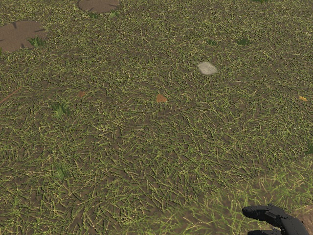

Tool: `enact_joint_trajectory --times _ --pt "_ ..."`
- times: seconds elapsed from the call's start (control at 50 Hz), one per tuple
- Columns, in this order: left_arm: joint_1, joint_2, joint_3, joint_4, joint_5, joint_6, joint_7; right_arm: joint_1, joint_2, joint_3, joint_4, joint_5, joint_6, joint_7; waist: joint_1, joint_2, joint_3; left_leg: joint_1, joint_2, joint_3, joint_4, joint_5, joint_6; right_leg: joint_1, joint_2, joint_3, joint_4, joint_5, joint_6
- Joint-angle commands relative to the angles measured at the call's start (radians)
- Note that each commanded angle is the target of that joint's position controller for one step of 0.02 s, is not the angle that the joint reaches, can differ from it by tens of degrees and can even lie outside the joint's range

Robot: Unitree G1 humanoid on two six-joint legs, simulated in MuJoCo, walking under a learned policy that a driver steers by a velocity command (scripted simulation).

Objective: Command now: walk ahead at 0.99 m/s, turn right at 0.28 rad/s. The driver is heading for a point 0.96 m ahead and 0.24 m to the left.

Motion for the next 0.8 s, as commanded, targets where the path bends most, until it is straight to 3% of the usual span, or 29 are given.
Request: enact_joint_trajectory --times 0.02,0.04,0.08,0.1,0.14,0.18,0.2,0.22,0.24,0.26,0.28,0.3,0.32,0.34,0.38,0.42,0.48,0.54,0.58,0.62,0.64,0.66,0.68,0.7,0.72,0.74,0.76,0.78,0.8 --pt "-0.015 0.114 0.025 -0.067 -0.020 -0.059 -0.007 -0.068 -0.091 -0.016 -0.040 0.032 0.009 0.014 0.017 0.045 0.117 0.130 -0.015 0.166 -0.320 0.278 0.027 -0.211 -0.221 0.167 -0.317 0.322 -0.041" --pt "0.019 0.119 0.025 -0.057 -0.022 -0.064 -0.011 -0.110 -0.076 -0.012 -0.050 0.042 0.008 0.018 0.051 0.021 0.110 0.148 -0.031 0.196 -0.402 0.356 0.054 -0.156 -0.237 0.150 -0.342 0.397 -0.018" --pt "0.055 0.132 0.024 -0.038 -0.013 -0.070 -0.011 -0.143 -0.088 -0.019 -0.049 0.050 0.005 0.021 0.086 -0.006 0.085 0.124 -0.067 0.229 -0.499 0.415 0.102 0.029 -0.273 0.106 -0.357 0.563 0.021" --pt "0.057 0.138 0.023 -0.029 -0.004 -0.071 -0.007 -0.146 -0.100 -0.025 -0.046 0.052 0.001 0.021 0.086 -0.027 0.070 0.112 -0.087 0.239 -0.534 0.401 0.120 0.122 -0.287 0.074 -0.341 0.669 0.040" --pt "0.035 0.170 0.024 -0.022 0.012 -0.071 0.009 -0.101 -0.144 -0.044 -0.029 0.047 -0.005 0.022 0.038 -0.083 0.014 0.163 -0.156 0.258 -0.570 0.321 0.155 0.258 -0.327 0.009 -0.261 1.002 0.074" --pt "-0.006 0.213 0.032 -0.025 0.042 -0.054 0.032 0.066 -0.207 -0.073 0.025 0.052 -0.003 0.019 -0.075 -0.143 -0.086 0.307 -0.237 0.252 -0.542 0.183 0.183 0.330 -0.375 -0.035 -0.054 1.318 0.102" --pt "-0.061 0.221 0.036 -0.039 0.062 -0.040 0.040 0.274 -0.246 -0.093 0.094 0.059 0.003 0.012 -0.177 -0.162 -0.168 0.465 -0.260 0.247 -0.515 0.127 0.199 0.309 -0.386 -0.057 0.160 1.399 0.108" --pt "-0.152 0.227 0.038 -0.063 0.067 -0.026 0.045 0.515 -0.271 -0.114 0.172 0.058 0.011 0.002 -0.311 -0.134 -0.229 0.679 -0.233 0.219 -0.550 0.089 0.227 0.176 -0.363 -0.106 0.483 1.319 0.117" --pt "-0.207 0.139 0.014 -0.098 0.069 -0.038 0.037 0.655 -0.324 -0.137 0.211 0.051 0.024 -0.012 -0.337 0.020 -0.257 0.892 -0.105 0.022 -0.457 -0.096 0.268 -0.115 -0.258 -0.109 0.911 0.652 0.114" --pt "-0.055 0.032 -0.016 -0.154 0.007 -0.066 -0.001 0.535 -0.384 -0.153 0.211 0.028 0.033 -0.006 -0.123 0.405 -0.305 1.135 0.126 -0.705 -0.708 -0.272 0.481 -0.625 -0.081 -0.026 1.210 -0.182 0.189" --pt "-0.125 0.097 -0.028 -0.160 0.022 -0.081 0.007 0.419 -0.308 -0.157 0.168 0.036 0.034 0.006 -0.158 0.147 -0.260 1.089 0.122 -0.765 -0.819 -0.382 0.480 -0.723 -0.171 0.078 1.185 -0.061 0.150" --pt "-0.225 0.127 -0.029 -0.180 0.029 -0.091 0.002 0.390 -0.248 -0.145 0.170 0.048 0.031 0.008 -0.145 -0.002 -0.163 0.933 0.099 -0.625 -0.832 -0.348 0.441 -0.698 -0.232 0.092 1.096 0.026 0.147" --pt "-0.267 0.121 -0.037 -0.197 0.040 -0.094 0.002 0.390 -0.208 -0.136 0.189 0.048 0.027 0.008 -0.112 -0.103 -0.085 0.770 0.056 -0.532 -0.854 -0.249 0.405 -0.640 -0.265 0.069 0.996 0.044 0.150" --pt "-0.308 0.105 -0.043 -0.221 0.060 -0.081 0.000 0.394 -0.193 -0.128 0.205 0.052 0.020 0.001 -0.084 -0.126 -0.026 0.644 -0.004 -0.440 -0.863 -0.164 0.372 -0.602 -0.287 0.061 0.944 0.024 0.165" --pt "-0.289 0.074 -0.062 -0.251 0.080 -0.042 -0.012 0.399 -0.198 -0.122 0.225 0.062 0.004 -0.007 -0.027 -0.056 0.028 0.496 -0.060 -0.370 -0.896 -0.105 0.376 -0.579 -0.320 0.039 0.843 -0.012 0.201" --pt "-0.391 0.068 -0.078 -0.309 0.076 -0.026 -0.019 0.406 -0.228 -0.131 0.217 0.066 -0.012 -0.004 -0.034 -0.037 0.083 0.357 -0.100 -0.311 -0.956 -0.066 0.377 -0.554 -0.337 -0.013 0.663 0.020 0.230" --pt "-0.560 0.040 -0.099 -0.376 0.046 -0.032 -0.036 0.436 -0.233 -0.143 0.216 0.073 -0.015 -0.002 -0.098 0.003 0.113 0.281 -0.159 -0.247 -0.980 0.148 0.315 -0.429 -0.308 -0.066 0.341 0.301 0.249" --pt "-0.608 0.045 -0.098 -0.398 0.030 -0.036 -0.030 0.505 -0.253 -0.156 0.232 0.085 -0.013 0.000 -0.155 0.036 0.047 0.442 -0.139 -0.261 -0.921 0.427 0.266 -0.364 -0.261 -0.074 0.211 0.441 0.227" --pt "-0.615 0.056 -0.094 -0.411 0.030 -0.040 -0.021 0.506 -0.258 -0.160 0.235 0.080 -0.006 -0.010 -0.154 0.044 0.020 0.547 -0.133 -0.266 -0.839 0.542 0.237 -0.315 -0.238 -0.062 0.110 0.401 0.212" --pt "-0.470 0.122 -0.063 -0.373 0.026 -0.046 0.001 0.485 -0.301 -0.169 0.231 0.070 -0.007 -0.016 -0.082 0.049 -0.105 0.595 -0.138 -0.266 -0.608 0.786 0.191 -0.087 -0.189 -0.054 0.078 0.273 0.190" --pt "-0.294 0.161 -0.042 -0.330 0.021 -0.051 0.016 0.429 -0.337 -0.178 0.217 0.067 -0.012 -0.011 0.024 0.055 -0.194 0.537 -0.159 -0.261 -0.402 0.752 0.175 0.112 -0.224 -0.025 0.073 0.220 0.177" --pt "-0.070 0.224 -0.010 -0.282 0.035 -0.055 0.037 0.387 -0.294 -0.168 0.199 0.057 -0.027 -0.009 0.122 0.026 -0.312 0.420 -0.184 -0.215 -0.149 0.573 0.177 0.340 -0.346 0.059 0.131 0.021 0.149" --pt "0.046 0.281 0.012 -0.253 0.074 -0.054 0.051 0.430 -0.111 -0.124 0.171 0.068 -0.035 -0.015 0.091 -0.211 -0.413 0.170 -0.263 -0.104 0.173 -0.237 0.172 0.570 -0.643 0.415 0.103 -0.171 0.090" --pt "-0.021 0.319 0.031 -0.246 0.057 -0.043 0.036 0.517 -0.133 -0.107 0.131 0.097 -0.026 -0.012 0.017 -0.419 -0.519 -0.010 -0.273 -0.039 0.361 -0.289 0.160 0.604 -0.740 0.894 -0.083 -0.309 -0.032" --pt "-0.132 0.180 0.015 -0.266 0.050 -0.039 0.026 0.417 -0.189 -0.113 0.167 0.065 -0.008 -0.019 0.018 -0.200 -0.316 -0.083 -0.183 -0.018 0.349 -0.163 0.165 0.443 -0.647 0.740 -0.127 -0.412 -0.012" --pt "-0.175 0.102 -0.001 -0.252 0.043 -0.041 0.017 0.330 -0.189 -0.112 0.159 0.046 -0.002 -0.006 0.018 -0.081 -0.181 -0.072 -0.160 -0.001 0.296 -0.092 0.157 0.291 -0.588 0.556 -0.129 -0.278 0.003" --pt "-0.175 0.081 -0.005 -0.226 0.052 -0.044 0.012 0.276 -0.173 -0.109 0.146 0.037 0.003 0.006 0.003 -0.023 -0.109 -0.052 -0.143 0.002 0.258 -0.089 0.150 0.183 -0.547 0.443 -0.143 -0.121 0.017" --pt "-0.150 0.068 -0.013 -0.191 0.050 -0.054 0.014 0.243 -0.147 -0.104 0.125 0.027 0.012 0.015 -0.018 -0.034 -0.043 -0.042 -0.135 -0.004 0.229 -0.115 0.137 0.103 -0.518 0.346 -0.142 0.135 0.017" --pt "-0.122 0.049 -0.018 -0.156 0.042 -0.067 0.008 0.239 -0.122 -0.097 0.113 0.024 0.023 0.017 -0.042 -0.073 -0.022 -0.033 -0.137 -0.001 0.208 -0.160 0.122 0.068 -0.514 0.279 -0.131 0.398 0.016"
